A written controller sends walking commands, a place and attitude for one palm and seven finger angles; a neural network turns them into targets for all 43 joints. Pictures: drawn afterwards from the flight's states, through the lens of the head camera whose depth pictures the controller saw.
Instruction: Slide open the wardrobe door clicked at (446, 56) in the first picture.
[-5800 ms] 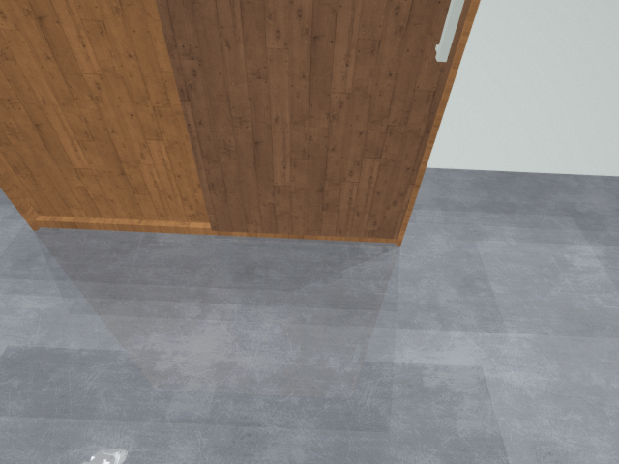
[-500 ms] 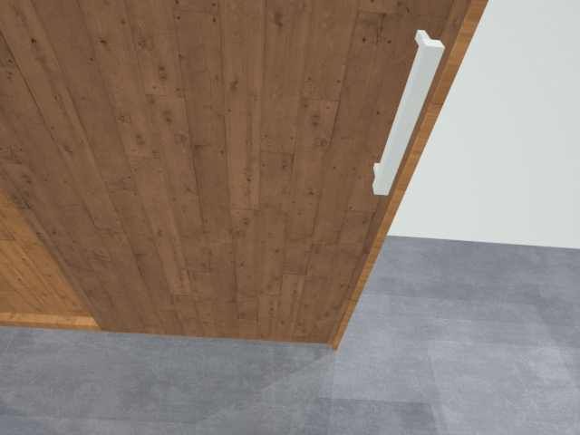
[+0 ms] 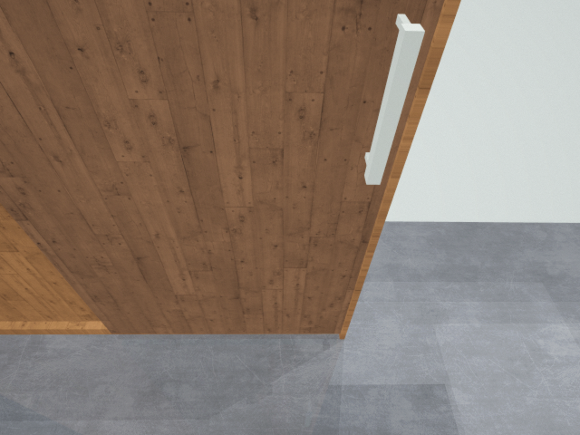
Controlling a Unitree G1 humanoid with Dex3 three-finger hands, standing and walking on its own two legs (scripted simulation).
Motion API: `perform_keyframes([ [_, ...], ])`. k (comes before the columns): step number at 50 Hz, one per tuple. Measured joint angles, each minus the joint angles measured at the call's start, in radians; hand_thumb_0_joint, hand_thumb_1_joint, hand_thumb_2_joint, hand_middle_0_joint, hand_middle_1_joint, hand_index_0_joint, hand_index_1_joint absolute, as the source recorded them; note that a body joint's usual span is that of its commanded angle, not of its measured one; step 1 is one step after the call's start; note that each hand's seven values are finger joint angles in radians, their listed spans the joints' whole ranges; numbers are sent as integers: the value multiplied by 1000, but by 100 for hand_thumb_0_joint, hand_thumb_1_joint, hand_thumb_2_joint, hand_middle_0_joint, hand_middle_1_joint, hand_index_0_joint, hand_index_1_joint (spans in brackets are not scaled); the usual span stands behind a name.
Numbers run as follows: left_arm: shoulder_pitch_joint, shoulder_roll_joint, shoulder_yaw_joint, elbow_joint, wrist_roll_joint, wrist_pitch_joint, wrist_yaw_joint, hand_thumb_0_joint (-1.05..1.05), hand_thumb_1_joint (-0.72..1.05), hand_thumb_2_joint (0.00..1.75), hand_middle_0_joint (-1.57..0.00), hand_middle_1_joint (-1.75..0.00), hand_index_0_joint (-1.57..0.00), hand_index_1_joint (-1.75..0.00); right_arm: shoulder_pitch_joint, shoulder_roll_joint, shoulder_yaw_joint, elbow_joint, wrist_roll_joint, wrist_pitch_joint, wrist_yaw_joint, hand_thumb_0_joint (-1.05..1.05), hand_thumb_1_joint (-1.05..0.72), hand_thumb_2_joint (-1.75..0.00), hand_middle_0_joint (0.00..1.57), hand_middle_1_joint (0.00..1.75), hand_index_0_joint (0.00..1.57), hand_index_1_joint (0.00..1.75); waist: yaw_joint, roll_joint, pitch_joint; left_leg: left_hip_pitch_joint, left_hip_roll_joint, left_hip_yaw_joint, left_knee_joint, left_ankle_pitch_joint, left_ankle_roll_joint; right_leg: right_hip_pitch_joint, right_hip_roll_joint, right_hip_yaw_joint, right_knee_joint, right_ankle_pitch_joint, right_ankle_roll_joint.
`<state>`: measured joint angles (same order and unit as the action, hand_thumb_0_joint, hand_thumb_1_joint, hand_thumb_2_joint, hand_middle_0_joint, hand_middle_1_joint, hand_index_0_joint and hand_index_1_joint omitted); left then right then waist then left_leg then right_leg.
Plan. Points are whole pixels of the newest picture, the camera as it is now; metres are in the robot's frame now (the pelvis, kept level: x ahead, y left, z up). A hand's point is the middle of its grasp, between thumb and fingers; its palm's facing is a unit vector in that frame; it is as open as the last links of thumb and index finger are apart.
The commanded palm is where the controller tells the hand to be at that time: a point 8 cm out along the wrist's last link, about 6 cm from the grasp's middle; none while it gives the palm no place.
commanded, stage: look again from close up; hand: right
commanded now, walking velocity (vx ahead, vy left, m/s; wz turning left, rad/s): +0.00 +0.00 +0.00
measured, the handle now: (385, 108) +0.54 -0.11 +0.19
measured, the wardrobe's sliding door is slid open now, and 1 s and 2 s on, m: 0.00 0.00 0.00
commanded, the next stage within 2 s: shuffle to correct the standing spot in 0.70 s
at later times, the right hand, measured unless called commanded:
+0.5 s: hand out of the picture +0.03 -0.23 -0.17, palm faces +0.01 +0.97 -0.26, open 7.3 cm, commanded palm none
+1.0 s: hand out of the picture +0.02 -0.21 -0.18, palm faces +0.02 +0.98 -0.21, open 7.3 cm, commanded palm none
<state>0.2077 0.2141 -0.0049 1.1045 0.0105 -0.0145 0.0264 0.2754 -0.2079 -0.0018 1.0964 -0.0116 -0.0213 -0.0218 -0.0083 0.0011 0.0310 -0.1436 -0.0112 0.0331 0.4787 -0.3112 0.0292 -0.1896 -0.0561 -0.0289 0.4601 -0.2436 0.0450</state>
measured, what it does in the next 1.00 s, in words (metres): stands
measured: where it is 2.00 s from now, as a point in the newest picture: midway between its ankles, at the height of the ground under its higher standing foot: outside the picture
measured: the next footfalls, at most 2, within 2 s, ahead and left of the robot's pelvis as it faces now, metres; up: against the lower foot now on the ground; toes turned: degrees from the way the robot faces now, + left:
none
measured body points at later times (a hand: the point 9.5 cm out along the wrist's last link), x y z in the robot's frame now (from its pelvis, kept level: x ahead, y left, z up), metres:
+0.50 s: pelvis +0.00 -0.02 +0.00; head +0.01 -0.01 +0.45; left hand +0.03 +0.23 -0.15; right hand +0.03 -0.28 -0.15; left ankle -0.03 +0.10 -0.74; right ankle +0.00 -0.15 -0.74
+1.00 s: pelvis +0.02 -0.02 +0.00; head +0.02 -0.02 +0.45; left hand +0.04 +0.22 -0.16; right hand +0.02 -0.26 -0.16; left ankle -0.03 +0.10 -0.74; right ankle +0.00 -0.15 -0.74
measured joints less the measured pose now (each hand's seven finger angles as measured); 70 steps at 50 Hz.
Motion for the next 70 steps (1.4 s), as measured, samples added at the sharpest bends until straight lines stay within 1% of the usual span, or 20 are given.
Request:
perform_keyframes([
  [10, -12, -5, -5, 9, 1, -1, -5, 0, 91, 90, -20, -30, -20, -30, -31, -20, 0, -4, 0, 1, 4, 0, -91, -90, 20, 30, 21, 30, 0, 3, 2, 0, 13, -2, -17, 13, -13, 0, 13, -3, -16, 12, -12],
  [22, -8, 1, -5, 21, 1, -6, -6, 0, 91, 90, -20, -30, -20, -30, -61, -26, -2, -6, 0, 2, 5, 0, -91, -90, 20, 30, 21, 30, 4, 2, 4, 0, 29, -6, -29, 20, -27, 1, 29, -8, -32, 21, -26],
  [42, -23, 10, -3, 29, 1, -7, -5, 0, 91, 90, -20, -30, -20, -30, -58, -26, 0, 7, -1, 2, 4, 0, -91, -90, 20, 30, 21, 30, 3, 6, 1, 11, 32, -7, -46, 24, -31, 10, 33, -10, -46, 23, -29],
  [46, -9, -3, -4, 29, 6, -1, -7, 0, 91, 90, -20, -30, -20, -30, -36, -14, -1, 10, -4, 10, 3, 0, -91, -90, 20, 30, 20, 30, 2, 10, -11, 2, 31, -8, -15, 1, -29, 0, 31, -10, -11, -2, -28],
  [51, 41, -35, -3, 30, 10, 4, -12, 0, 91, 90, -20, -30, -20, -30, 20, 13, -5, 18, -6, 15, 13, 0, -91, -90, 20, 30, 20, 30, 2, 13, -24, -3, 27, -5, 43, -55, -25, -17, 25, -6, 69, -68, -27],
  [56, 88, -69, -2, 40, 9, -4, -10, 0, 91, 90, -20, -30, -20, -30, 78, 41, -16, 32, -5, 6, 13, 0, -91, -90, 20, 30, 20, 30, 2, 17, -18, 2, 20, 3, 95, -114, -24, -32, 16, 3, 158, -144, -27],
  [59, 95, -90, -3, 49, 6, -11, 1, 0, 91, 90, -20, -30, -20, -30, 98, 52, -21, 44, -4, 8, 3, 0, -91, -90, 20, 30, 20, 30, 0, 34, -5, 0, 28, -4, 134, -146, -27, -21, 20, -6, 178, -175, -24],
  [60, 95, -95, -3, 51, 4, -13, 7, 0, 91, 90, -20, -30, -20, -30, 99, 56, -20, 49, -2, 12, -2, 0, -91, -90, 20, 30, 20, 30, 1, 37, 0, -3, 32, -1, 150, -148, -31, -13, 22, -10, 174, -177, -26],
  [61, 95, -101, -2, 52, 1, -14, 13, 0, 91, 90, -20, -30, -20, -30, 98, 60, -20, 53, 1, 15, -6, 0, -91, -90, 20, 30, 20, 30, 1, 39, 5, -4, 37, 5, 156, -111, -32, -4, 24, -14, 166, -176, -28],
  [64, 89, -110, 4, 50, -7, -8, 26, 0, 91, 90, -20, -30, -20, -30, 82, 72, -22, 48, 6, 18, -15, 0, -91, -90, 20, 30, 20, 30, 3, 29, 16, 22, 41, 17, 118, -120, -34, 10, 24, -18, 142, -148, -32],
  [67, 74, -104, 18, 34, -7, 5, 32, 1, 92, 90, -20, -30, -20, -30, 58, 72, -30, 12, 1, 9, -22, 0, -91, -90, 20, 30, 21, 30, 4, 24, 28, 16, 48, 23, 94, -78, -31, -16, 25, -32, 153, -76, -35],
  [69, 68, -94, 29, 15, -7, 11, 30, 1, 92, 90, -21, -30, -20, -30, 43, 69, -34, -19, -4, 3, -28, 0, -91, -90, 20, 30, 21, 30, 8, 20, 34, 4, 53, 35, 99, -44, -25, -49, 24, -43, 189, -33, -37],
  [70, 65, -88, 35, 6, -7, 15, 29, 1, 92, 90, -21, -30, -20, -30, 38, 66, -35, -35, -7, 0, -31, 0, -91, -90, 20, 30, 21, 30, 7, 21, 36, 0, 58, 41, 101, -37, -18, -67, 28, -47, 211, -64, -36],
])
